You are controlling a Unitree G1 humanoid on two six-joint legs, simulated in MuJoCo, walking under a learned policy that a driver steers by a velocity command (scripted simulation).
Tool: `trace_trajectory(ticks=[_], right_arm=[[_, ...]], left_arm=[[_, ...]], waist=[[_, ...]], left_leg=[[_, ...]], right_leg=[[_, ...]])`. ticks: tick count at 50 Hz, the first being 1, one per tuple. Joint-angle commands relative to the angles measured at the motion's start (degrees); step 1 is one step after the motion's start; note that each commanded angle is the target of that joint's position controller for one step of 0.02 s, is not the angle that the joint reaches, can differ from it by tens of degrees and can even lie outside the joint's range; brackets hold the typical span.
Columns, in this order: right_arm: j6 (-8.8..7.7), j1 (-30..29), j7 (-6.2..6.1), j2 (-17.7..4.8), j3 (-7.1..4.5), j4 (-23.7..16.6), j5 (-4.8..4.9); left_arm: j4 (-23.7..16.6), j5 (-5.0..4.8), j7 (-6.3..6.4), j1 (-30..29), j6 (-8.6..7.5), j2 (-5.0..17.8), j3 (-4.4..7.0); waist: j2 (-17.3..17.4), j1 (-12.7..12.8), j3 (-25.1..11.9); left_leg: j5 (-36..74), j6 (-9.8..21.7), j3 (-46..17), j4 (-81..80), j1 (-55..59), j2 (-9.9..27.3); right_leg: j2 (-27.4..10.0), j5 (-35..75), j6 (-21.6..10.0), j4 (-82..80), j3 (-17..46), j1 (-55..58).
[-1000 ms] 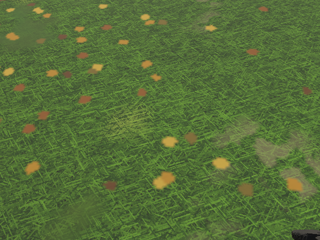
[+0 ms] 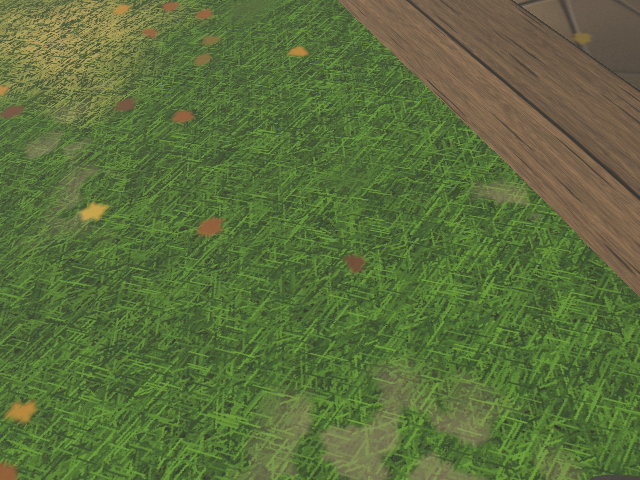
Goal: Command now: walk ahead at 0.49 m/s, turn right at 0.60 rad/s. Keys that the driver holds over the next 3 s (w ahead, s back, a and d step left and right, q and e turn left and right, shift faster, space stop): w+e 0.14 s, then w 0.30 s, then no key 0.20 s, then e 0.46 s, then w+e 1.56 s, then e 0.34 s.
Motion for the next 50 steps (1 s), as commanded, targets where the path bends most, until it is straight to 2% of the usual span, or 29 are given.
trace_trajectory(ticks=[1,3,5,9,10,11,12,13,14,15,16,17,18,19,21,23,25,28,31,33,34,35,36,37,38,39,40,43,50], right_arm=[[-0.52,-5.8,0.19,-2.3,-0.2,-4.6,0.16],[-0.82,-9.2,0.69,-2.2,0.0,-5.6,0.69],[-1.17,-10.1,1.03,-3.4,-0.39,-6.3,1.05],[-1.87,-5.4,1.2,-5.5,-1.45,-5.2,0.94],[-2.09,-0.6,0.92,-6.3,-2.21,-3.8,0.58],[-2.33,6.1,0.65,-8.2,-2.94,-2.8,-0.17],[-2.19,13.7,0.35,-12.6,-4.04,-1.9,-1.21],[-1.59,17.6,1.17,-11.6,-4.19,0.6,0.19],[-1.41,14.8,1.13,-7.3,-2.94,-0.1,1.49],[-0.95,11.4,0.76,-5.3,-2.31,-0.6,1.18],[-0.65,9.0,0.6,-4.4,-1.88,-0.5,0.52],[-0.75,7.7,0.4,-3.3,-1.45,-0.3,0.01],[-0.89,7.3,0.26,-2.7,-1.18,-0.1,-0.25],[-1.08,7.5,0.19,-2.5,-1.12,0.2,0.05],[-1.43,8.8,0.03,-3.9,-1.41,1.3,0.83],[-1.3,9.3,-0.22,-5.6,-1.75,1.9,1.01],[-0.62,9.2,-0.54,-6.3,-1.78,2.5,1.01],[0.39,13.0,-0.89,-6.9,-1.67,4.3,1.41],[1.38,13.4,-1.21,-7.5,-1.69,5.3,1.86],[1.75,11.5,-1.53,-7.3,-1.58,5.2,1.79],[1.52,12.9,-1.66,-5.7,-1.05,5.0,0.89],[1.0,18.5,-1.5,-2.2,0.37,3.9,-0.88],[1.26,21.4,-1.22,-1.3,1.21,4.6,-0.67],[1.95,18.1,-1.09,-5.7,0.05,4.2,0.52],[2.83,14.0,-1.52,-6.3,-0.38,3.2,1.42],[3.75,12.1,-2.19,-6.1,-0.62,3.0,1.19],[4.75,11.6,-2.84,-6.3,-0.93,2.7,0.79],[5.82,12.1,-3.77,-4.2,-0.76,2.4,0.24],[5.3,6.4,-3.21,-3.6,-0.56,-0.2,0.34]], left_arm=[[-3.3,-0.4,1.19,-2.0,-1.09,11.1,3.35],[-1.9,-0.72,1.35,0.2,-0.99,11.6,3.6],[-0.7,-1.05,1.44,1.5,-0.87,11.2,3.6],[0.6,-0.65,1.7,1.5,0.01,10.1,3.62],[0.8,-0.47,1.56,1.2,0.21,8.8,3.15],[0.4,0.1,1.27,1.4,0.27,6.4,2.14],[-0.1,-0.14,1.25,8.0,-0.01,2.8,0.95],[0.4,-1.37,1.3,11.6,-0.58,3.2,0.52],[0.6,-2.04,1.24,6.8,-0.79,8.5,1.69],[-0.5,-1.69,1.21,0.4,-0.85,9.7,1.92],[-1.7,-0.77,1.16,-3.8,-1.09,9.0,1.78],[-1.9,-0.12,1.0,-5.0,-1.22,8.2,1.88],[-1.6,-0.16,0.74,-4.2,-1.21,7.0,1.68],[-1.1,-0.23,0.57,-3.3,-1.16,5.8,1.4],[-1.6,0.13,0.44,-4.7,-1.11,4.0,0.72],[-2.7,0.69,0.33,-8.4,-1.4,3.0,0.08],[-3.0,0.93,-0.04,-11.1,-1.95,1.8,-0.49],[-3.3,0.5,-0.91,-15.2,-2.43,1.9,-0.43],[-3.7,0.63,-1.6,-16.3,-2.52,3.7,0.36],[-1.2,1.33,-1.41,-9.8,-2.48,5.9,1.57],[-0.4,1.59,-0.93,-6.0,-2.4,9.2,2.53],[-0.9,2.8,-0.36,-3.1,-1.68,13.5,3.08],[-1.0,1.84,-0.41,-2.8,-0.77,10.5,2.18],[-1.4,0.55,-0.83,-4.1,-0.08,8.7,1.79],[-1.8,0.19,-0.95,-7.7,0.24,8.7,1.89],[-2.1,0.22,-0.89,-10.2,0.45,8.8,1.96],[-2.4,0.47,-0.77,-12.3,0.64,9.2,2.2],[-2.9,1.47,-0.22,-14.9,1.32,9.4,2.72],[-2.1,0.48,1.42,-13.6,2.69,10.2,3.56]], waist=[[-6.6,-0.3,-1.4],[-6.7,1.0,-0.6],[-7.0,1.1,-0.4],[-9.6,-1.2,-1.5],[-9.4,-3.6,-3.8],[-7.9,-6.7,-10.2],[3.5,-6.3,-20.2],[17.0,-5.8,-23.5],[8.9,-6.8,-15.0],[3.9,-7.0,-8.7],[1.0,-6.0,-3.9],[1.3,-4.6,-2.3],[2.5,-3.4,-2.1],[3.3,-2.9,-2.5],[3.1,-2.8,-1.9],[1.8,-3.5,-0.8],[1.7,-4.0,-1.1],[2.6,-6.0,-3.2],[3.4,-4.9,-4.0],[2.2,-0.8,-6.8],[-1.4,0.4,-10.0],[-12.4,-1.6,-17.9],[-17.1,-1.6,-24.5],[-12.1,-0.5,-22.1],[-9.2,-0.9,-15.4],[-6.7,-1.5,-11.4],[-6.6,-2.9,-9.3],[-10.1,-4.8,-8.8],[-10.5,-3.0,-9.8]], left_leg=[[9.9,-1.0,0.8,-12.2,3.1,-3.0],[13.2,-0.6,0.6,-17.0,5.8,-4.2],[13.7,0.3,-1.1,-19.9,7.1,-4.4],[6.3,3.5,-0.5,-21.9,12.2,-4.4],[6.2,5.0,1.4,-24.0,19.1,-5.3],[6.4,7.7,-1.3,-22.5,31.3,-1.4],[0.4,15.5,-20.3,-22.2,52.7,10.7],[-15.2,20.8,-42.8,-32.1,59.1,17.8],[-24.8,18.8,-40.8,-34.9,53.1,16.6],[-22.4,16.7,-32.0,-35.3,45.6,14.5],[-15.9,16.2,-25.6,-36.5,37.8,12.2],[-10.6,15.8,-21.3,-37.6,33.4,10.2],[-6.5,15.4,-18.3,-38.7,30.8,8.6],[-3.5,15.7,-16.1,-39.7,29.9,7.9],[1.9,16.9,-12.7,-41.5,29.0,8.1],[10.3,17.2,-9.0,-42.3,28.8,7.8],[24.0,15.4,-2.9,-40.6,27.4,5.5],[27.8,13.3,0.3,-38.0,29.2,4.4],[25.9,11.6,-1.1,-33.5,32.5,6.0],[28.0,9.2,0.3,-25.5,32.2,4.2],[22.5,6.6,3.0,-17.1,29.1,1.0],[-1.8,2.8,5.2,-0.3,14.8,-3.8],[-30.8,0.8,1.6,11.6,8.5,-6.4],[-30.7,0.6,-1.2,16.1,5.8,-4.9],[-27.6,0.4,-0.2,17.9,2.0,-4.0],[-24.6,0.1,-0.3,17.0,1.6,-3.1],[-21.8,-0.1,-0.8,14.7,4.1,-2.2],[-17.1,-0.7,0.3,7.0,11.2,-3.8],[-10.6,-0.2,-1.0,-8.3,16.7,-5.9]], right_leg=[[-10.5,11.5,-8.7,-7.0,9.4,-2.4],[-10.9,8.9,-7.8,-6.6,10.6,-3.1],[-12.2,7.0,-7.2,-4.5,13.3,-1.2],[-14.3,12.0,-5.5,1.8,16.9,4.1],[-12.1,18.3,-4.3,6.7,15.6,4.1],[-8.9,18.7,-2.5,17.5,13.0,0.8],[-2.2,4.2,1.7,37.3,7.7,-15.4],[1.5,-21.1,3.9,51.3,6.0,-28.2],[-1.8,-18.5,3.9,56.1,8.1,-33.6],[-4.1,-14.3,3.7,56.0,5.7,-34.0],[-5.9,-11.3,3.4,53.0,4.1,-33.0],[-7.9,-8.6,3.1,49.2,3.9,-31.0],[-9.0,-7.1,3.1,46.8,3.3,-28.3],[-9.5,-6.5,3.2,44.7,2.4,-27.0],[-10.3,-5.2,4.0,39.6,0.8,-27.9],[-10.6,-0.4,5.0,32.2,-0.5,-28.3],[-9.2,6.1,5.6,23.5,-2.5,-23.8],[-6.2,15.9,5.7,15.1,-4.0,-17.8],[-5.2,15.2,3.7,9.7,-2.7,-14.5],[-3.7,18.1,1.5,5.3,-3.8,-5.0],[-7.3,32.9,-0.5,5.0,-1.1,3.1],[-20.3,53.0,-8.6,10.4,14.2,20.8],[-26.4,53.0,-15.3,8.7,24.3,24.5],[-23.4,40.0,-14.2,5.7,23.6,19.8],[-21.1,31.5,-12.3,3.5,20.4,13.9],[-19.3,26.0,-10.9,1.3,18.3,7.2],[-18.0,20.7,-9.9,-0.7,16.8,0.6],[-14.1,14.1,-9.4,-3.3,13.6,-9.0],[-12.5,1.2,-7.9,-2.7,18.6,-10.3]])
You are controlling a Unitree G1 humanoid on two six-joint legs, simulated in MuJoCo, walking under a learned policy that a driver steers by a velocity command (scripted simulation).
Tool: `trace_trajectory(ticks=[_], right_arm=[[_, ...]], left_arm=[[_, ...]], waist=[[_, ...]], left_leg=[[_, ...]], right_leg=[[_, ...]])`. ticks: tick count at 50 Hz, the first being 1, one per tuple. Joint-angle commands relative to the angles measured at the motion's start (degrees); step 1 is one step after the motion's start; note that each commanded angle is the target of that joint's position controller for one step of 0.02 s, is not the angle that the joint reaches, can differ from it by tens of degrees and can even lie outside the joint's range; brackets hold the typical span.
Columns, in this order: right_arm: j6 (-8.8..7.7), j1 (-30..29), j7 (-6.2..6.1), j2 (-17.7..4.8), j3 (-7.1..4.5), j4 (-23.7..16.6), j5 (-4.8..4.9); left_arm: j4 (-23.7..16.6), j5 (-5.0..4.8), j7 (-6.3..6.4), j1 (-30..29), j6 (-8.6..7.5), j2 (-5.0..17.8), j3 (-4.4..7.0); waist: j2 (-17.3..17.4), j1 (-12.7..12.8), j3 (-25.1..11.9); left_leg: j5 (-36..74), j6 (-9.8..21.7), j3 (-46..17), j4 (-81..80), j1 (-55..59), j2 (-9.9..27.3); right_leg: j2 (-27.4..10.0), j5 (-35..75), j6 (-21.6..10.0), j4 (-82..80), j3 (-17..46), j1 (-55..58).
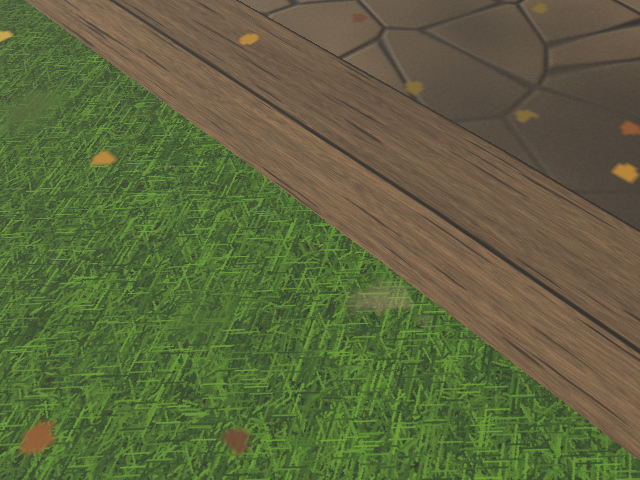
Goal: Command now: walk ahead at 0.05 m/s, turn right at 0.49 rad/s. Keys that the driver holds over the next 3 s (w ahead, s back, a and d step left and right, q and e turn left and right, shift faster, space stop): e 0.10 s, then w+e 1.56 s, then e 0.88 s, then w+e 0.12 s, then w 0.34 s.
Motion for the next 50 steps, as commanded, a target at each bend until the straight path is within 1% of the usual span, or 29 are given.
trace_trajectory(ticks=[1,3,4,5,6,7,8,9,10,12,15,20,24,26,27,28,29,30,31,32,33,34,35,38,42,44,46,48,50], right_arm=[[-0.84,4.4,0.38,-4.6,-1.31,-2.7,0.22],[-1.44,7.5,0.88,-4.9,-1.72,-1.9,0.18],[-1.45,9.5,0.73,-8.0,-2.58,-1.9,-0.47],[-0.83,7.5,0.51,-13.8,-3.99,-2.7,-2.05],[-1.02,6.4,0.55,-12.2,-3.79,-3.7,-3.26],[-1.41,3.2,0.14,-9.2,-2.88,-5.0,-2.66],[-1.75,0.8,-0.15,-7.7,-2.62,-5.2,-1.15],[-2.09,0.4,-0.5,-7.0,-2.46,-5.3,0.1],[-2.34,1.6,-0.79,-6.4,-2.19,-5.0,0.48],[-2.79,4.5,-0.98,-6.2,-2.2,-4.4,0.08],[-3.32,8.8,-0.84,-7.1,-2.82,-3.1,-0.06],[-3.96,9.4,0.21,-10.1,-4.34,-2.3,0.65],[-4.03,9.3,1.57,-11.2,-5.18,-1.5,1.91],[-3.47,7.9,2.04,-11.6,-5.36,-1.2,2.71],[-3.39,7.5,2.07,-11.0,-5.11,-1.1,2.66],[-3.52,8.7,2.18,-8.2,-4.09,-0.9,1.87],[-3.86,7.6,2.31,-2.8,-2.1,-3.3,-1.06],[-5.68,5.3,2.0,-2.0,-1.59,-7.7,-0.3],[-7.33,0.8,2.26,-7.9,-2.78,-8.1,2.23],[-8.33,0.6,2.6,-8.7,-3.0,-8.1,2.72],[-8.62,1.9,2.46,-8.5,-3.04,-6.4,1.35],[-8.62,2.3,2.48,-8.4,-3.25,-6.0,-0.03],[-8.26,2.7,2.83,-8.0,-3.32,-5.7,-0.32],[-7.14,1.0,3.16,-5.5,-2.75,-6.1,-0.58],[-7.22,-9.0,3.74,-2.1,-1.25,-8.8,0.0],[-7.47,-12.5,4.28,-2.3,-1.17,-10.0,0.62],[-7.76,-13.6,4.63,-3.6,-1.55,-10.6,0.85],[-8.01,-13.0,4.72,-4.6,-1.97,-10.6,0.81],[-8.25,-8.8,4.34,-5.9,-2.74,-9.9,0.7]], left_arm=[[-4.4,-0.44,0.68,-3.3,-0.13,9.2,2.45],[-4.4,-1.21,1.07,-3.7,0.64,8.7,2.28],[-4.0,-1.32,1.21,-1.5,0.86,6.7,1.72],[-5.2,-1.4,1.12,-0.3,0.62,3.4,1.17],[-5.5,-0.56,1.1,-0.7,-0.11,7.9,2.38],[-4.7,-0.89,0.86,0.1,-0.08,10.3,3.42],[-3.5,-0.93,0.81,1.8,0.37,10.0,3.65],[-2.6,-0.51,0.89,2.8,0.76,9.2,3.63],[-2.6,-0.49,0.63,2.4,0.87,7.9,3.35],[-3.9,-0.92,0.11,-0.2,0.36,5.9,2.71],[-5.9,-1.03,-0.45,-4.1,-0.55,4.1,2.01],[-8.2,-1.2,-2.22,-6.5,-1.21,2.2,0.83],[-8.9,-1.42,-3.17,-6.7,-0.94,3.2,0.76],[-8.0,-1.4,-3.34,-3.7,-0.78,3.7,1.09],[-6.3,-1.37,-3.16,1.0,-0.69,4.9,1.94],[-3.5,-1.88,-2.58,9.7,-0.48,8.6,4.02],[-2.0,-2.28,-1.5,18.5,-0.37,14.7,5.58],[-4.5,-1.95,-1.88,16.5,-1.83,18.6,5.39],[-4.3,-1.63,-2.43,15.7,-3.42,13.1,3.86],[-4.0,-1.27,-2.4,13.8,-4.25,9.9,2.68],[-4.6,-1.17,-2.33,10.4,-4.43,8.0,1.96],[-5.2,-0.98,-2.07,7.2,-4.26,7.0,1.52],[-5.9,-0.43,-1.71,5.6,-4.2,6.5,1.22],[-5.0,-0.72,-0.58,6.2,-4.58,7.9,1.61],[-2.3,-1.39,0.47,10.2,-4.4,8.8,2.06],[-0.8,-1.8,0.63,12.8,-4.39,9.1,2.25],[0.3,-2.15,0.88,13.9,-4.25,8.9,2.32],[1.0,-1.98,1.24,14.1,-3.71,8.9,2.57],[1.0,-1.64,1.23,13.6,-2.95,8.9,2.83]], waist=[[-8.9,-2.6,-9.5],[-8.2,-4.8,-9.0],[-3.8,-4.8,-9.0],[12.6,-2.2,-6.8],[15.0,-3.6,-6.9],[10.8,-2.2,-5.6],[9.8,-1.0,-4.2],[9.8,-1.2,-3.7],[9.0,-2.1,-2.8],[7.8,-3.9,-1.8],[7.7,-6.5,-1.2],[8.2,-6.8,0.0],[7.8,-6.0,0.9],[6.3,-3.3,0.5],[4.9,-0.7,-1.6],[0.5,3.1,-6.9],[-14.6,5.3,-10.5],[-20.5,3.6,-14.2],[-10.9,5.9,-10.1],[-10.6,3.8,-6.8],[-5.8,1.7,-4.7],[-5.4,-0.1,-3.4],[-6.0,-1.4,-2.9],[-4.0,-2.3,-2.3],[-5.0,0.8,0.2],[-4.9,1.9,0.9],[-5.1,1.7,1.1],[-5.8,0.9,0.9],[-7.3,-1.0,-1.3]], left_leg=[[2.2,0.7,0.8,-6.3,8.4,-1.6],[8.3,2.5,2.0,-17.7,15.6,-1.4],[8.5,5.2,-3.0,-23.3,21.0,5.6],[10.6,12.4,-17.8,-28.5,22.1,19.0],[5.8,18.3,-25.8,-32.1,17.3,24.3],[-2.4,17.0,-22.1,-32.8,16.7,21.6],[-6.7,13.9,-17.4,-33.0,17.5,17.9],[-8.1,12.0,-14.7,-33.0,20.2,16.3],[-6.9,11.6,-12.3,-33.5,21.3,15.9],[-5.8,11.4,-8.2,-35.3,23.0,15.0],[-3.5,12.3,-5.1,-36.7,27.2,15.9],[1.1,12.7,2.0,-37.5,23.8,17.2],[2.2,12.4,5.5,-35.6,21.7,18.5],[3.9,11.2,7.8,-31.4,19.9,18.8],[11.2,9.8,10.8,-24.9,16.6,17.2],[19.3,7.5,15.4,-10.7,11.9,13.5],[-2.9,3.0,17.9,13.3,-4.1,8.2],[-14.8,0.8,7.3,27.6,-23.5,-1.0],[-9.8,2.3,1.7,31.2,-28.5,2.4],[-4.2,3.9,1.6,28.5,-28.1,4.5],[0.4,4.0,1.2,24.7,-24.4,6.5],[3.8,3.5,0.9,19.8,-20.5,7.2],[6.4,3.1,1.0,17.5,-17.3,7.2],[12.9,0.8,2.8,9.3,-14.6,4.8],[25.2,0.3,3.7,-9.2,-8.0,0.7],[28.0,0.9,2.8,-13.4,-5.5,-0.2],[28.6,2.2,0.8,-16.5,-4.5,-0.1],[25.2,3.4,0.1,-17.7,-3.4,-0.1],[18.9,5.1,1.8,-17.8,2.7,-1.2]], right_leg=[[-13.1,-5.6,-10.0,-8.5,17.9,4.0],[-10.7,-7.0,-7.0,-5.6,18.1,1.6],[-7.3,-13.8,-3.7,0.2,14.9,-2.9],[2.4,-25.0,0.2,13.9,2.7,-13.1],[0.6,-28.0,2.2,26.4,1.4,-14.4],[-1.7,-22.8,2.3,31.9,2.6,-14.7],[-2.3,-18.7,2.9,34.2,1.2,-16.3],[-3.0,-15.7,3.7,37.1,0.4,-18.7],[-3.9,-13.8,4.3,39.3,0.0,-20.3],[-5.0,-10.7,5.1,38.6,-2.5,-21.5],[-6.6,-8.4,6.0,31.8,-3.6,-22.8],[-8.8,-7.5,4.6,18.6,-6.6,-14.0],[-8.8,-10.4,1.6,12.2,-9.2,-6.4],[-7.3,-9.7,-0.8,7.0,-11.5,0.4],[-4.7,-8.7,-2.2,4.5,-13.3,9.1],[-2.8,-9.2,-4.3,2.6,-12.0,22.4],[-16.0,-9.8,-9.4,-1.5,9.0,35.5],[-25.3,-26.8,-20.1,-12.6,39.2,41.7],[-25.6,-25.6,-19.4,-14.9,35.6,39.5],[-23.6,-19.7,-17.4,-13.5,28.9,35.8],[-20.8,-13.6,-15.2,-12.7,22.6,30.4],[-18.5,-7.7,-14.0,-13.2,18.1,25.6],[-16.9,-3.1,-13.4,-14.3,15.6,22.5],[-14.7,8.5,-13.4,-15.3,10.4,18.3],[-11.3,7.1,-10.4,-15.1,6.8,12.9],[-12.3,5.0,-9.7,-14.7,8.8,13.0],[-13.7,4.3,-8.9,-12.7,11.2,15.8],[-15.1,6.9,-8.2,-9.8,13.3,19.4],[-14.8,16.8,-7.1,-4.5,14.3,21.4]])
Over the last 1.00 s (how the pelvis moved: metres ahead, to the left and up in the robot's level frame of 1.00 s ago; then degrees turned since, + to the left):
0.43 -0.02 -0.02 -18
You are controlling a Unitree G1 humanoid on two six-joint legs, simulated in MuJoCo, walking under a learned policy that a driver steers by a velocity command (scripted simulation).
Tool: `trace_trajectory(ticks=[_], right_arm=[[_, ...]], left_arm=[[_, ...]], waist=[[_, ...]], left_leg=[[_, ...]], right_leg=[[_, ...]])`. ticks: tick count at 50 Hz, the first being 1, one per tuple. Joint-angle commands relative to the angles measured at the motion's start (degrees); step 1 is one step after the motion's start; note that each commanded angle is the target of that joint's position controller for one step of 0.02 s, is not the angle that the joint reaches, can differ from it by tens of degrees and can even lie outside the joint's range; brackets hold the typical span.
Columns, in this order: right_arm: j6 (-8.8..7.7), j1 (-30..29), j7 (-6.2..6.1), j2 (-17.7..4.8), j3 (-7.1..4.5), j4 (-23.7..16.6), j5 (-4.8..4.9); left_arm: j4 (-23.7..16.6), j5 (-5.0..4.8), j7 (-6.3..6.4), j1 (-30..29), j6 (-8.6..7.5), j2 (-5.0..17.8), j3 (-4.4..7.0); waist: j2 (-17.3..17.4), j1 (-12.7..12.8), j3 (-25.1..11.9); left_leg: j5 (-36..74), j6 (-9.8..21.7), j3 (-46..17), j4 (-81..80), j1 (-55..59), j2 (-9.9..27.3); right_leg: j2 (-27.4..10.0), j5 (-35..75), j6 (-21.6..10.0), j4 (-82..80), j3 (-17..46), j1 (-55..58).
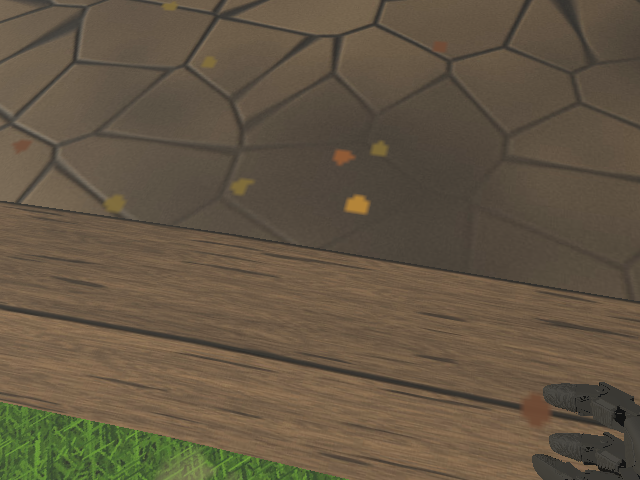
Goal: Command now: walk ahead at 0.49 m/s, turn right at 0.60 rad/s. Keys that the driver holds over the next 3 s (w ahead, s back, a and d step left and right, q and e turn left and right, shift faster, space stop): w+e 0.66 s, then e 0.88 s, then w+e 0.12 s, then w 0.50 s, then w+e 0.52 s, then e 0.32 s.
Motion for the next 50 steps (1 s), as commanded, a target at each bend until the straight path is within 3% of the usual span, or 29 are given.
trace_trajectory(ticks=[1,2,3,4,5,6,7,8,10,12,18,23,25,26,27,28,29,30,31,32,33,34,36,38,42,44,47,49,50], right_arm=[[-1.17,6.7,-0.86,-9.4,-3.83,-2.1,-0.07],[-1.2,15.8,-1.32,-11.5,-4.5,-1.2,-0.9],[-0.64,23.3,-1.61,-15.8,-5.67,0.3,-1.82],[-0.38,23.0,-1.05,-11.5,-4.57,0.5,-0.61],[0.16,19.6,-1.54,-7.6,-3.55,-0.1,-0.07],[0.76,16.4,-1.92,-6.5,-3.16,-0.2,-0.22],[1.03,14.3,-2.04,-5.7,-2.86,0.5,-0.55],[0.8,13.1,-2.16,-4.8,-2.52,0.9,-1.11],[0.13,12.1,-2.12,-4.8,-2.76,1.8,-0.79],[-0.52,12.2,-2.06,-6.3,-3.34,3.0,-0.34],[0.13,13.6,-2.35,-9.3,-4.15,5.0,-0.08],[1.94,17.9,-2.36,-12.2,-5.0,7.0,1.4],[2.79,17.8,-2.55,-14.0,-5.49,7.0,2.06],[3.3,17.3,-2.68,-14.5,-5.6,6.9,2.39],[3.64,16.9,-2.93,-13.4,-5.06,6.6,2.42],[3.42,18.5,-3.14,-9.8,-3.55,5.5,0.39],[1.96,22.3,-2.58,-2.8,-1.08,1.7,-1.32],[0.14,15.7,-2.04,-8.3,-1.97,1.5,0.92],[-0.88,11.3,-1.73,-10.5,-2.5,-0.1,2.57],[-1.45,11.2,-2.06,-9.5,-2.16,0.3,1.69],[-1.42,10.9,-2.47,-9.3,-2.38,1.1,-0.09],[-0.91,12.2,-2.38,-9.7,-2.61,0.9,-0.3],[0.37,13.5,-2.35,-9.3,-2.7,1.5,-1.0],[1.36,11.9,-2.59,-7.3,-2.13,1.1,-1.4],[1.82,4.9,-2.11,-4.9,-0.94,-0.6,-1.03],[1.93,2.6,-1.68,-5.6,-1.17,-1.4,-0.52],[1.74,3.7,-1.47,-8.2,-2.27,-1.5,-0.69],[1.05,8.1,-1.75,-8.8,-2.83,-0.6,-1.29],[0.78,10.8,-2.27,-11.3,-3.29,-0.9,-2.31]], left_arm=[[-3.5,0.41,0.11,-2.5,0.16,8.6,2.3],[-5.0,1.12,-0.27,-4.0,0.28,6.7,1.36],[-5.9,0.22,-0.42,4.0,-0.12,1.1,-0.2],[-5.4,-0.5,-0.51,5.9,-0.55,4.1,-0.32],[-5.4,-1.19,-0.61,0.2,-0.43,8.8,1.02],[-6.5,-0.69,-0.52,-4.5,-0.27,9.8,1.2],[-7.4,0.16,-0.6,-7.5,-0.3,9.0,1.26],[-7.5,0.29,-0.79,-7.6,0.0,7.9,1.38],[-7.3,-0.15,-1.02,-6.2,0.94,4.9,0.86],[-8.5,0.2,-1.0,-8.3,1.52,3.5,0.43],[-10.2,0.45,-2.83,-16.8,0.37,2.6,-0.3],[-13.6,0.27,-4.46,-23.9,0.44,3.2,-0.24],[-14.0,0.66,-4.63,-21.9,0.77,5.1,0.8],[-13.0,0.72,-4.51,-16.8,1.01,7.0,1.91],[-10.3,0.47,-3.98,-6.9,1.29,9.9,3.77],[-8.1,-0.04,-2.81,2.7,1.95,15.1,5.7],[-9.3,-0.54,-2.84,-0.9,1.11,20.6,5.86],[-11.0,-0.12,-3.35,-0.3,-0.11,14.6,4.16],[-10.1,0.41,-3.56,-1.9,-1.05,11.8,3.15],[-10.1,0.38,-3.53,-4.9,-1.45,10.6,2.66],[-10.5,0.59,-3.38,-8.6,-1.39,8.6,2.0],[-11.7,1.65,-3.0,-11.2,-1.48,8.5,1.72],[-11.7,1.75,-2.31,-13.2,-1.53,8.6,1.74],[-10.7,1.55,-1.34,-12.5,-1.18,10.1,2.23],[-8.8,0.71,0.07,-10.1,0.66,10.7,2.62],[-7.8,0.53,0.36,-8.5,1.34,10.7,2.66],[-7.7,0.64,0.71,-9.3,1.84,9.5,2.44],[-8.8,0.56,0.75,-12.0,2.0,7.9,1.97],[-9.9,1.33,0.62,-11.0,1.81,4.9,1.0]], waist=[[-9.1,-7.7,-4.9],[-7.6,-12.2,-13.7],[7.9,-10.4,-24.9],[14.2,-9.5,-27.2],[7.8,-10.4,-16.8],[2.6,-9.9,-9.9],[0.7,-8.5,-4.7],[1.7,-6.9,-2.7],[3.3,-5.4,-1.4],[2.3,-5.2,0.2],[-0.1,-7.8,1.6],[-0.1,-9.6,3.7],[1.5,-7.3,1.1],[1.9,-4.0,-2.2],[0.8,1.4,-7.2],[-6.7,4.5,-12.9],[-19.8,-3.2,-18.5],[-11.3,1.5,-21.0],[-9.0,1.5,-13.1],[-4.8,-1.0,-9.2],[-2.8,-3.1,-6.1],[-6.2,-5.4,-5.4],[-5.2,-7.0,-4.5],[-4.0,-7.1,-3.8],[-6.8,-4.1,-5.1],[-7.4,-3.1,-5.5],[-9.0,-4.4,-5.7],[-9.1,-7.3,-6.6],[-3.9,-7.5,-11.9]], left_leg=[[-3.9,3.4,2.1,-1.3,17.2,-0.7],[-4.8,6.8,-2.9,1.7,34.2,5.4],[-16.2,15.8,-27.5,-0.3,58.4,20.5],[-26.7,16.8,-42.0,-7.4,59.5,24.8],[-31.6,14.2,-34.1,-9.3,51.0,22.8],[-27.3,12.4,-26.0,-10.4,41.8,20.7],[-21.1,11.9,-20.1,-12.2,33.5,18.5],[-17.3,11.2,-15.5,-14.0,28.3,16.7],[-14.0,11.6,-9.6,-17.3,23.2,15.6],[-10.6,12.6,-5.6,-19.7,22.0,16.4],[-1.9,10.5,7.8,-20.2,25.8,14.0],[2.3,8.6,11.7,-17.6,34.1,16.6],[20.2,7.4,13.8,-10.2,37.1,16.8],[29.1,6.6,15.2,-1.9,36.7,16.1],[30.7,4.7,17.2,10.7,31.5,14.1],[9.8,1.9,17.4,29.6,16.5,11.4],[-37.1,-1.2,9.6,47.6,-6.9,-0.4],[-36.3,-0.3,-1.1,52.1,-12.8,0.7],[-30.2,1.0,-0.7,50.3,-16.4,2.9],[-25.4,1.4,-0.9,45.4,-13.6,5.3],[-22.2,1.1,-0.8,40.4,-9.8,6.9],[-20.5,0.3,-1.4,39.1,-6.0,7.5],[-20.7,-1.9,-0.2,35.5,-2.2,7.0],[-17.0,-3.7,1.6,29.3,-0.8,5.0],[-1.9,-4.3,2.4,12.1,5.7,0.2],[0.4,-3.9,1.3,7.5,7.2,-1.2],[-3.7,-2.0,-1.7,3.0,8.0,-1.1],[1.7,0.2,-0.6,-3.1,14.2,0.2],[17.6,3.5,-6.3,-2.2,25.3,7.9]], right_leg=[[-11.9,41.8,-3.9,9.2,8.3,-4.9],[-8.6,36.6,-2.1,22.6,6.9,-12.4],[0.1,9.6,2.7,45.5,0.9,-33.6],[-1.0,-9.8,3.3,54.6,2.0,-41.2],[-4.6,-5.6,3.6,57.6,1.1,-45.0],[-7.0,-1.1,3.7,56.5,-2.0,-44.4],[-8.8,1.5,3.7,53.6,-3.0,-42.9],[-10.6,3.3,3.4,51.2,-3.0,-40.2],[-11.8,4.2,3.3,48.5,-4.2,-37.3],[-12.8,6.6,3.8,44.5,-4.5,-39.3],[-12.0,24.5,3.8,26.1,-8.1,-38.5],[-10.2,21.1,1.3,16.8,-11.9,-38.2],[-6.8,14.7,-0.9,15.7,-14.9,-33.1],[-4.2,12.8,-2.4,14.7,-16.7,-25.9],[-1.4,15.5,-4.6,11.8,-17.3,-11.9],[-8.8,15.0,-8.3,11.0,-4.2,6.1],[-21.7,-0.5,-18.8,3.1,29.8,19.9],[-23.6,-5.0,-18.1,-3.5,35.6,20.4],[-22.2,0.7,-15.6,-4.2,27.4,14.8],[-19.8,7.6,-13.9,-3.7,21.0,7.3],[-17.2,13.6,-12.1,-4.5,15.5,0.5],[-16.8,23.2,-12.8,-5.0,13.7,-4.6],[-15.6,40.4,-13.1,-4.6,8.5,-10.4],[-13.1,48.1,-12.2,-3.7,3.6,-14.5],[-8.6,43.6,-7.6,-0.6,0.5,-17.8],[-9.2,38.5,-6.4,1.1,3.5,-16.3],[-10.7,34.1,-5.2,7.0,10.1,-11.7],[-8.0,30.6,-2.9,14.0,11.1,-11.7],[-3.7,21.1,-0.3,24.3,7.9,-15.6]])
Over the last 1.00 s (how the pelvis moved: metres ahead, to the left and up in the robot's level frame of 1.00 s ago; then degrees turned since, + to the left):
0.29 -0.16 0.00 -35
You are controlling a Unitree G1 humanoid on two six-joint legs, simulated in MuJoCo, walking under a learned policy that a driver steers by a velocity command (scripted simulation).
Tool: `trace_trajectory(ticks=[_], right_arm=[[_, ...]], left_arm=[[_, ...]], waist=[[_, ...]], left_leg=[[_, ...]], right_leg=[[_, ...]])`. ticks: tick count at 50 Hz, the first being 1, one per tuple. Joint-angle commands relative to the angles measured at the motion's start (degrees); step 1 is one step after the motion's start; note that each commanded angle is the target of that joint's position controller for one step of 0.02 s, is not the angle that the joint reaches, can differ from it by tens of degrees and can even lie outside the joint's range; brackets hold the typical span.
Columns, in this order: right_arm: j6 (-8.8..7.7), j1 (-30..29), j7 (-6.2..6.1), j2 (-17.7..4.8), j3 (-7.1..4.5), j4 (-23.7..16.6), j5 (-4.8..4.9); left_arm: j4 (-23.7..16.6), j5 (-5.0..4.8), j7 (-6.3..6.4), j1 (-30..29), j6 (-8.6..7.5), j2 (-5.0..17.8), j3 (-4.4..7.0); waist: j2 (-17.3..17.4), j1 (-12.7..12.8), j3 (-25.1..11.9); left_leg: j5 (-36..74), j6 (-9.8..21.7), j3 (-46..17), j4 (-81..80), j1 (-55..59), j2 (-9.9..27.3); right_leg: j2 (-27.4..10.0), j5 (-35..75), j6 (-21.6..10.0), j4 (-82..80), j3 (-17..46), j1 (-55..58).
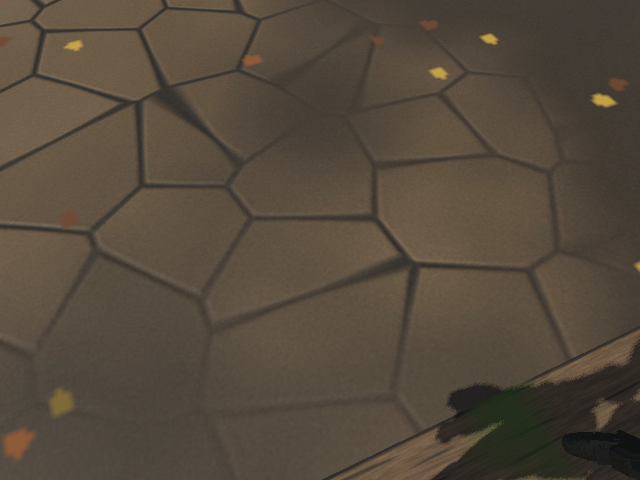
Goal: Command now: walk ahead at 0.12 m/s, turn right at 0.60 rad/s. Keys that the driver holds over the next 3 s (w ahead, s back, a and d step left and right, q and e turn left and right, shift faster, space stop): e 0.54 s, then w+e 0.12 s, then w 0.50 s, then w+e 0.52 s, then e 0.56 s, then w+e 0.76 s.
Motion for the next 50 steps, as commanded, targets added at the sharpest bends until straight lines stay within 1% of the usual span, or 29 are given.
trace_trajectory(ticks=[1,2,3,4,5,7,9,13,16,19,21,22,23,24,25,26,28,30,32,36,40,42,44,45,46,47,48,49,50], right_arm=[[-0.43,7.9,-1.2,-11.7,-3.2,-3.1,-2.45],[0.76,9.6,-0.98,-11.1,-3.67,-2.3,-0.37],[1.43,7.1,-1.2,-7.7,-2.82,-3.8,0.38],[2.2,5.3,-1.46,-5.7,-2.17,-4.1,0.15],[2.84,3.5,-1.68,-5.0,-1.73,-4.3,0.02],[3.45,1.5,-2.17,-6.2,-1.99,-3.8,-0.54],[3.56,2.2,-2.47,-6.2,-2.28,-3.0,-0.62],[4.04,2.5,-2.75,-8.1,-3.19,-2.1,0.07],[4.64,1.5,-2.4,-9.4,-3.71,-1.7,0.51],[5.09,2.0,-2.04,-10.4,-4.09,-0.6,1.25],[5.5,1.6,-2.07,-10.3,-4.11,0.2,2.22],[5.66,3.9,-1.96,-8.6,-3.82,1.5,2.4],[5.76,5.8,-1.48,-5.3,-2.99,1.7,1.29],[5.36,1.9,-1.87,-5.2,-2.78,-2.2,-0.19],[5.12,-2.2,-2.31,-7.3,-3.61,-2.7,0.19],[5.21,-1.0,-2.32,-7.6,-3.95,-2.3,1.09],[5.15,2.5,-2.76,-8.3,-4.58,0.0,0.35],[4.39,2.6,-1.91,-7.5,-4.55,-0.1,0.81],[3.44,0.2,-1.3,-7.1,-4.38,-0.8,1.66],[1.45,-1.6,0.02,-5.4,-3.49,-0.8,1.66],[0.08,-1.8,1.06,-5.2,-2.89,-1.0,2.26],[-0.59,0.0,1.22,-5.8,-2.92,-0.6,2.61],[-1.21,5.0,1.02,-5.7,-3.02,1.2,2.3],[-1.49,9.3,0.68,-6.3,-3.23,2.3,1.97],[-1.71,16.4,0.24,-8.9,-3.7,3.6,1.22],[-1.48,20.9,0.47,-15.6,-5.38,5.3,0.55],[-1.62,21.1,0.73,-12.2,-4.7,5.4,1.49],[-1.63,19.6,0.43,-9.2,-3.69,5.1,1.88],[-1.54,18.0,0.2,-8.1,-3.22,4.3,1.47]], left_arm=[[-4.2,0.91,0.03,6.5,-0.81,0.2,-0.41],[-3.3,0.04,-0.33,12.3,-0.68,5.8,0.31],[-2.5,-0.72,-0.14,7.6,0.27,9.8,1.68],[-3.0,-0.79,0.29,2.3,1.45,10.8,2.13],[-3.5,-0.58,0.69,0.0,2.57,10.3,2.25],[-4.5,-0.61,0.7,-0.7,3.54,7.2,1.66],[-4.9,-0.42,0.71,-0.8,3.32,4.7,1.06],[-6.5,0.19,0.03,-4.2,2.91,4.0,0.5],[-6.9,0.14,-0.89,-5.1,3.03,4.3,0.46],[-7.2,0.18,-1.82,-5.4,3.14,4.8,0.75],[-6.1,0.27,-2.32,-2.7,3.09,4.9,1.24],[-5.2,0.4,-2.08,-0.5,3.1,6.3,1.96],[-5.3,0.33,-1.24,1.3,3.07,11.1,3.34],[-7.2,1.31,-0.78,-0.7,2.67,16.8,4.24],[-7.4,2.72,-1.06,-1.3,1.26,13.9,3.55],[-7.1,2.56,-1.04,-3.9,0.19,12.0,2.82],[-7.2,0.24,-0.75,-7.3,-0.4,8.7,2.01],[-6.8,0.07,-0.56,-5.3,-0.58,7.0,1.15],[-6.6,0.49,-0.44,-3.8,-1.04,7.4,1.14],[-5.3,0.43,-0.31,-2.0,-1.79,8.5,1.39],[-3.8,0.26,-1.32,0.1,-2.13,8.8,1.14],[-3.4,0.18,-1.76,-0.2,-2.13,8.6,0.87],[-3.2,0.24,-1.94,-1.2,-2.0,6.9,0.16],[-3.3,0.47,-1.93,-1.7,-2.12,4.7,-0.55],[-4.1,0.88,-1.91,-3.0,-2.41,0.9,-1.71],[-7.0,-0.31,-1.5,-2.6,-3.51,0.7,-1.75],[-6.6,-0.94,-1.16,-4.2,-4.24,6.1,-0.45],[-6.0,-1.11,-1.44,-4.8,-4.67,6.9,-0.03],[-5.3,-0.62,-1.73,-4.8,-4.91,5.9,-0.25]], waist=[[10.2,-1.7,-17.5],[13.7,-0.9,-22.7],[6.8,-2.7,-17.5],[3.0,-3.7,-12.8],[2.0,-3.6,-9.4],[4.9,-2.5,-5.1],[6.3,-3.0,-5.9],[5.3,-4.4,-8.4],[6.2,-4.5,-7.7],[6.1,-4.3,-7.1],[5.4,-2.2,-7.2],[3.1,-1.8,-6.9],[-9.9,-2.6,-5.3],[-20.3,-2.5,-2.9],[-14.0,0.1,-4.6],[-12.7,-2.1,-4.5],[-9.8,-3.7,-5.9],[-10.4,-3.4,-6.3],[-11.2,-2.3,-4.0],[-11.8,-0.8,-3.0],[-10.9,0.4,-1.0],[-10.2,-0.8,-0.4],[-8.9,-3.9,-1.2],[-8.0,-6.0,-2.7],[-0.9,-8.5,-5.2],[13.5,-7.9,-5.6],[9.8,-9.0,-1.3],[6.9,-8.1,1.6],[5.0,-7.2,1.4]], left_leg=[[40.9,13.6,-21.6,-0.3,35.6,23.2],[27.6,19.5,-34.6,-2.2,37.9,30.0],[14.7,17.9,-29.3,-4.2,33.6,25.8],[6.3,15.0,-21.3,-5.3,28.4,22.0],[1.2,13.8,-16.9,-7.0,23.0,19.4],[-2.9,12.8,-8.5,-10.8,14.1,15.1],[-0.8,13.8,-4.7,-11.8,15.2,14.7],[0.3,15.6,-2.2,-12.5,18.2,18.1],[-3.7,15.0,0.9,-13.2,16.4,18.5],[-5.8,13.6,2.3,-11.7,17.2,19.5],[-7.4,10.3,5.0,-7.4,15.4,18.7],[-11.0,6.7,7.4,-2.8,11.7,16.8],[-21.9,0.7,13.5,11.2,1.8,10.7],[-38.1,-3.5,11.9,24.0,-12.1,1.8],[-38.2,-3.0,3.4,33.9,-12.1,2.2],[-33.0,-2.1,1.4,36.1,-12.2,3.0],[-24.8,-2.1,1.0,35.3,-12.6,3.7],[-19.1,-2.1,1.3,33.9,-11.9,3.1],[-16.6,-2.0,1.2,26.4,-12.7,2.5],[-14.5,-1.9,1.8,12.3,-6.5,1.8],[-16.7,-0.4,3.1,6.3,0.6,1.5],[-16.0,1.2,3.6,3.1,4.7,1.4],[-13.3,2.6,4.7,-1.6,13.8,0.7],[-14.0,3.6,2.5,-2.1,20.3,2.9],[-18.9,6.4,-7.4,-5.6,28.3,11.2],[-34.6,15.0,-30.4,-13.7,35.1,21.4],[-42.4,17.9,-36.9,-16.1,34.3,24.5],[-41.1,16.5,-32.1,-15.7,33.5,22.5],[-36.5,14.9,-26.9,-15.9,32.9,19.8]], right_leg=[[0.8,-17.0,2.8,26.2,1.2,-17.4],[-2.1,-18.8,5.0,36.8,0.0,-22.7],[-4.8,-13.5,6.8,41.3,-0.4,-25.4],[-6.3,-9.3,7.7,41.7,-2.8,-26.5],[-7.6,-6.7,8.2,41.1,-3.7,-25.9],[-8.7,-2.8,8.3,36.4,-6.7,-21.3],[-8.9,-1.8,8.3,31.3,-8.7,-20.0],[-11.7,1.5,7.6,22.3,-9.5,-17.7],[-11.8,3.3,6.3,15.7,-11.6,-13.3],[-11.3,4.4,4.4,8.2,-13.4,-10.1],[-9.7,10.0,1.8,-1.9,-15.3,-3.8],[-9.1,13.3,-0.3,-6.7,-13.5,1.3],[-18.5,23.6,-4.9,-14.4,1.3,7.0],[-29.9,28.6,-15.7,-16.4,19.3,5.4],[-28.9,27.6,-17.5,-16.7,17.4,2.7],[-26.0,26.3,-14.5,-16.3,12.3,2.1],[-21.6,18.7,-9.7,-15.7,8.2,3.6],[-19.6,3.0,-9.6,-18.5,9.4,3.6],[-19.4,-3.1,-9.8,-20.8,11.4,4.6],[-18.6,0.4,-9.3,-20.3,9.5,4.2],[-19.2,-2.4,-10.1,-19.7,11.5,-0.6],[-19.3,-3.7,-9.8,-18.7,12.9,-2.5],[-16.7,-3.9,-8.1,-15.2,11.9,-6.2],[-14.6,-3.2,-6.4,-10.8,10.2,-9.8],[-9.9,-3.0,-3.2,3.3,3.9,-15.9],[-3.8,-7.1,0.0,18.2,-4.9,-30.6],[-6.3,-9.6,0.9,28.2,-3.2,-38.5],[-8.4,-4.5,0.6,31.9,-2.5,-41.4],[-10.0,0.0,0.6,32.6,-4.5,-41.6]])
Over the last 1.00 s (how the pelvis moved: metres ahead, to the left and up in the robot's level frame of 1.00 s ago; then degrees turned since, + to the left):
0.52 -0.14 -0.01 -37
